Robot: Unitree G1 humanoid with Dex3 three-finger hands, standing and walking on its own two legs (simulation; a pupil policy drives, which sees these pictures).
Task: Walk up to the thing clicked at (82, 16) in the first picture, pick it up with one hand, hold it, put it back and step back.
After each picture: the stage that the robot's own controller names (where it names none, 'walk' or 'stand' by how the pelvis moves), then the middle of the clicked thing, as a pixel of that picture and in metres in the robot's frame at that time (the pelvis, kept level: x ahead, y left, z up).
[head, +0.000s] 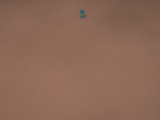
stand; (82, 13) +2.16 +0.09 -0.72
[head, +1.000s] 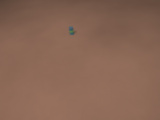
walk; (71, 30) +2.01 +0.36 -0.69
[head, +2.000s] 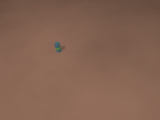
walk; (58, 47) +1.40 +0.49 -0.71
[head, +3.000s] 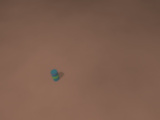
walk; (55, 75) +0.97 +0.40 -0.71
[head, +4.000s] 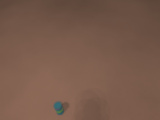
walk; (59, 108) +0.63 +0.31 -0.71
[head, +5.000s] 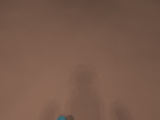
walk; out of the picture +0.45 +0.24 -0.70
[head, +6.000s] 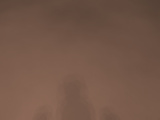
stand; out of the picture +0.39 +0.23 -0.72
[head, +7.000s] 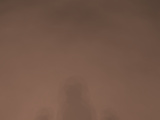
stand; out of the picture +0.41 +0.24 -0.72
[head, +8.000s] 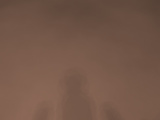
stand; out of the picture +0.39 +0.24 -0.73
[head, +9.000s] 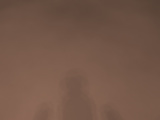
stand; out of the picture +0.39 +0.24 -0.73
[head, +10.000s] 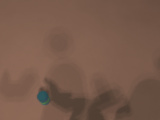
go down; (43, 98) +0.42 +0.24 -0.56
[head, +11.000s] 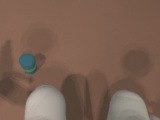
go down; (28, 64) +0.45 +0.29 -0.31
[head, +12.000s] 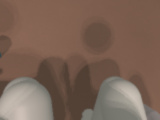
close in; out of the picture +0.43 +0.32 -0.25
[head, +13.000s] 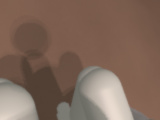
close; out of the picture +0.42 +0.34 -0.21
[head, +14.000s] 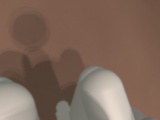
lift; out of the picture +0.41 +0.35 -0.22
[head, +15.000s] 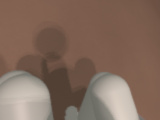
lift; out of the picture +0.34 +0.32 -0.20
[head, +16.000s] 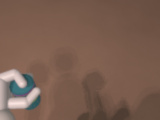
lift; (26, 92) +0.32 +0.21 +0.00
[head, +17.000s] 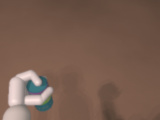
hold; (40, 94) +0.33 +0.17 +0.01
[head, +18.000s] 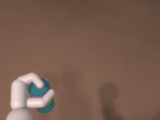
hold; (42, 96) +0.33 +0.17 +0.00
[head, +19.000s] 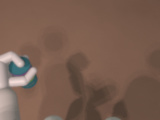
crouch; (24, 73) +0.39 +0.22 -0.07
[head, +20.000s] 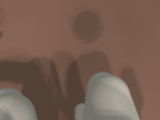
lower; out of the picture +0.45 +0.33 -0.17
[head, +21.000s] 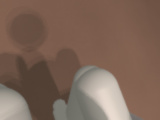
lower; out of the picture +0.40 +0.34 -0.22
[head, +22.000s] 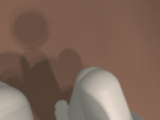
lower; out of the picture +0.40 +0.35 -0.23
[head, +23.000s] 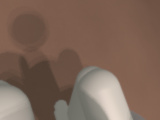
lower; out of the picture +0.40 +0.35 -0.22
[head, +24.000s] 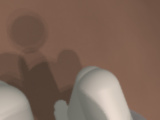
lower; out of the picture +0.40 +0.35 -0.22
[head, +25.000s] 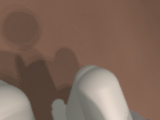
withdraw; out of the picture +0.39 +0.33 -0.22
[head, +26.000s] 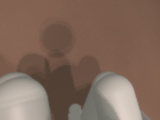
stand; out of the picture +0.40 +0.32 -0.24
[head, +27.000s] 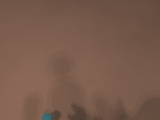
stand; out of the picture +0.39 +0.23 -0.60
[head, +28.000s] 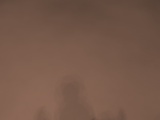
stand; out of the picture +0.40 +0.23 -0.67
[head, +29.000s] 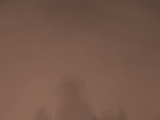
stand; out of the picture +0.39 +0.23 -0.67
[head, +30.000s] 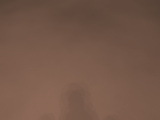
stand; out of the picture +0.42 +0.21 -0.72
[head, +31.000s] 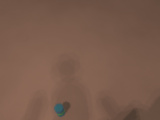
walk; (59, 110) +0.46 +0.23 -0.69
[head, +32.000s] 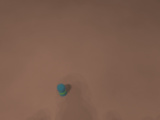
walk; (62, 90) +0.66 +0.27 -0.71
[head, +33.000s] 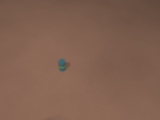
stand; (62, 65) +0.99 +0.21 -0.71
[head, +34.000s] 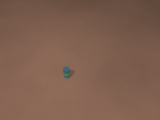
stand; (66, 72) +0.99 +0.23 -0.72
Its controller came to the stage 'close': yes
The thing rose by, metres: 0.71
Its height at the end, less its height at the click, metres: +0.00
